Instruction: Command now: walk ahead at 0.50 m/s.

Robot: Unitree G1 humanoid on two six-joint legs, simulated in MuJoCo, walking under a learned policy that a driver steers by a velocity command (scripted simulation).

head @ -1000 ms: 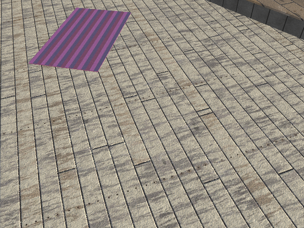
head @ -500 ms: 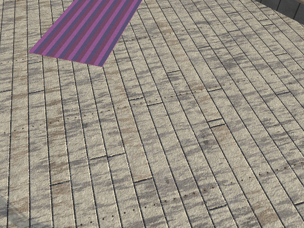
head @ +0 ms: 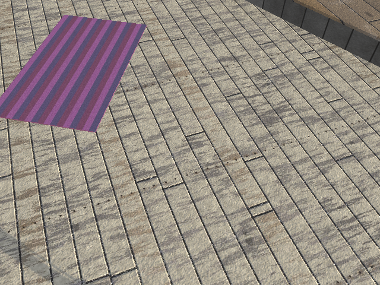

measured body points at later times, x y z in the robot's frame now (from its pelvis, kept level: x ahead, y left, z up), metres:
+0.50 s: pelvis +0.28 -0.04 +0.00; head +0.31 -0.05 +0.45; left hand +0.22 +0.20 -0.14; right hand +0.42 -0.27 -0.14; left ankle +0.37 +0.12 -0.67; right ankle +0.24 -0.12 -0.75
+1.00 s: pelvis +0.53 +0.07 +0.00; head +0.55 +0.09 +0.45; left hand +0.56 +0.35 -0.12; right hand +0.67 -0.18 -0.13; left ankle +0.49 +0.08 -0.75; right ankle +0.69 -0.07 -0.67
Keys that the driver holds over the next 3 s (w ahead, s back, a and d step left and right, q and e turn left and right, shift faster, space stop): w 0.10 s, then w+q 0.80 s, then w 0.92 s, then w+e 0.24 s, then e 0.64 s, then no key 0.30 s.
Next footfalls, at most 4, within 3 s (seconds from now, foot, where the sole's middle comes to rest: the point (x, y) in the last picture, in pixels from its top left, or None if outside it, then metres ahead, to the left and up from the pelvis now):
0.18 right None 0.28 -0.12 -0.78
0.72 left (160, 274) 0.53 0.10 -0.78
1.28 right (158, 185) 0.89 0.11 -0.78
1.84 left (87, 159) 1.04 0.42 -0.78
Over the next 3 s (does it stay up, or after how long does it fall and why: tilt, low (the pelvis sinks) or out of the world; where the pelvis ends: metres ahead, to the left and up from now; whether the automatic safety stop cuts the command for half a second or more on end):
stays up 1.19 0.44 0.00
